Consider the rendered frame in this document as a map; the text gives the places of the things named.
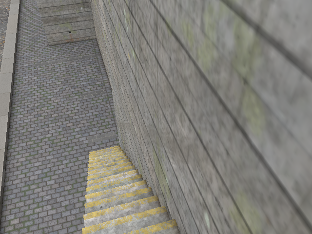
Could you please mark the stairs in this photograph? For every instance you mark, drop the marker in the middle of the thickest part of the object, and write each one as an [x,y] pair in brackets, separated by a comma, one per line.
[119,201]

